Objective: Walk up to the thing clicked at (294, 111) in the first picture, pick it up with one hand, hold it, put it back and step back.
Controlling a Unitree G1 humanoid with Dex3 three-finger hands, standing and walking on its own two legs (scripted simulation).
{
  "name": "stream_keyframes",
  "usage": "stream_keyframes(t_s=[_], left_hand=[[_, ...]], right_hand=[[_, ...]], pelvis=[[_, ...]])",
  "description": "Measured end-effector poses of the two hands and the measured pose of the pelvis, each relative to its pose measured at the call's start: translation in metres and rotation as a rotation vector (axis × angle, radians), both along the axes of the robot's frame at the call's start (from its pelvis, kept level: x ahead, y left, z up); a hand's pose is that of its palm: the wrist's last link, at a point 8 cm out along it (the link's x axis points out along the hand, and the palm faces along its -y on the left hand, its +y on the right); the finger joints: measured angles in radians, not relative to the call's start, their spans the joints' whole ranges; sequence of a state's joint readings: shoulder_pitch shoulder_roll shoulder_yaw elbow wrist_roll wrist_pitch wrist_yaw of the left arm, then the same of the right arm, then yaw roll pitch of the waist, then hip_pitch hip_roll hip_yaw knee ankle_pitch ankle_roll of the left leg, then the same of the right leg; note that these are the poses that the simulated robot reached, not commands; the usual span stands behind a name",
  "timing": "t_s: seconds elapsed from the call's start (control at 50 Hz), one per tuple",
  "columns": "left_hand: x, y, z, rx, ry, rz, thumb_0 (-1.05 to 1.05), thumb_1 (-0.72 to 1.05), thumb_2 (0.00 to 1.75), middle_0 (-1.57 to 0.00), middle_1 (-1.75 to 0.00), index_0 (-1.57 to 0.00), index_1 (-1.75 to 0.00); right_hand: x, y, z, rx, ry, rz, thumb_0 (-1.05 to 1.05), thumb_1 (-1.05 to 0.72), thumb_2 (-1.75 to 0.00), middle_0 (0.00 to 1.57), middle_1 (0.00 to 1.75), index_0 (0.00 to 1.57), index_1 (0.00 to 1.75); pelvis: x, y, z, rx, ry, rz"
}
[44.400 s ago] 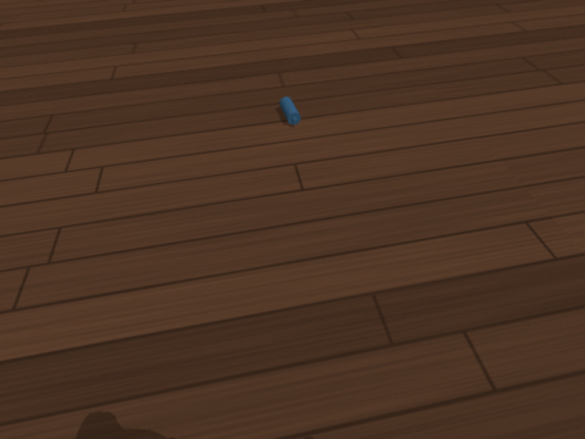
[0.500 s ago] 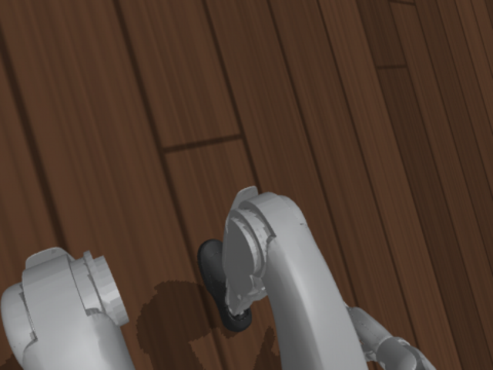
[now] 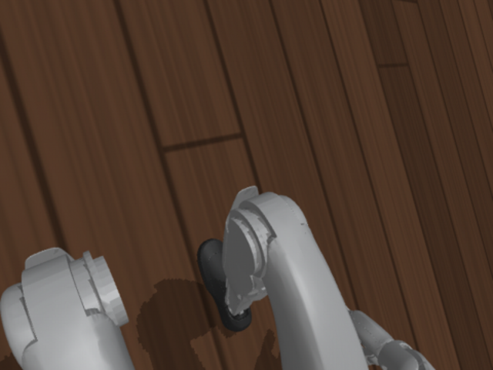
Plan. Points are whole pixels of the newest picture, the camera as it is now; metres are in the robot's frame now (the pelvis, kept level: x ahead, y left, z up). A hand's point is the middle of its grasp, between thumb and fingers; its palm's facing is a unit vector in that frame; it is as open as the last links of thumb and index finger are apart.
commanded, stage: rest palm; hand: left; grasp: from above
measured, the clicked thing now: out of the picture +0.43 +0.44 -0.26
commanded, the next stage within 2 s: close in 0.02 s
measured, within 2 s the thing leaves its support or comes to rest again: neither
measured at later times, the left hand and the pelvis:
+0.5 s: hand out of the picture +0.42 +0.42 -0.23, palm faces -0.43 -0.16 -0.89, open 13.3 cm; pelvis +0.00 +0.00 +0.00, yaw +0 degrees
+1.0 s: hand out of the picture +0.43 +0.42 -0.23, palm faces -0.44 -0.18 -0.88, open 13.0 cm; pelvis +0.00 +0.00 +0.00, yaw +0 degrees
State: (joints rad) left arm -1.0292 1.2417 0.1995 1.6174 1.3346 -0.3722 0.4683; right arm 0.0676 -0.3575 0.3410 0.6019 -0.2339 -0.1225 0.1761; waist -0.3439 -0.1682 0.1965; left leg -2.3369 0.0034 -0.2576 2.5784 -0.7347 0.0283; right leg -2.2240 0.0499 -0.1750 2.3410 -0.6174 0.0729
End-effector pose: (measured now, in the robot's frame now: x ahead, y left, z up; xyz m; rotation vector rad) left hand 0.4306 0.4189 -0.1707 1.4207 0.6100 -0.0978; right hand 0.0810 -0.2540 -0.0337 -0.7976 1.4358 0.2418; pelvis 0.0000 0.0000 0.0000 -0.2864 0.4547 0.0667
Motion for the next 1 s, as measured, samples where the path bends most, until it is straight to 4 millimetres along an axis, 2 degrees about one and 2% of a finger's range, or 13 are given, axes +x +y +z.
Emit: stream_keyframes(t_s=[0.2, 0.78, 1.0], left_hand=[[-0.0078, 0.0003, -0.0034, -0.002, 0.039, 0.004, 0.0, -0.43, 0.93, -0.08, -1.09, -0.11, -1.06], [-0.0005, 0.0089, 0.0011, 0.01, 0.037, 0.018, 0.0, -0.36, 0.87, -0.11, -1.09, -0.15, -1.05], [0.001, 0.0066, 0.0004, -0.008, 0.027, -0.006, 0.0, -0.32, 0.85, -0.15, -1.05, -0.18, -1.01]], right_hand=[[0.0011, -0.0005, -0.0007, 0.004, -0.006, 0.007, 0.0, -0.9, -0.9, 0.21, 0.3, 0.2, 0.3], [-0.0027, 0.0011, -0.0004, -0.011, 0.017, 0.002, 0.0, -0.89, -0.9, 0.21, 0.3, 0.2, 0.3], [0.0026, -0.0005, 0.0015, -0.032, 0.015, 0.015, 0.0, -0.89, -0.89, 0.21, 0.3, 0.2, 0.3]], pelvis=[[-0.0021, 0.0002, 0.0003, 0.0, -0.005, 0.001], [-0.0009, 0.0011, 0.0013, -0.003, 0.002, -0.001], [-0.0014, 0.0011, 0.0022, -0.007, -0.005, -0.001]])
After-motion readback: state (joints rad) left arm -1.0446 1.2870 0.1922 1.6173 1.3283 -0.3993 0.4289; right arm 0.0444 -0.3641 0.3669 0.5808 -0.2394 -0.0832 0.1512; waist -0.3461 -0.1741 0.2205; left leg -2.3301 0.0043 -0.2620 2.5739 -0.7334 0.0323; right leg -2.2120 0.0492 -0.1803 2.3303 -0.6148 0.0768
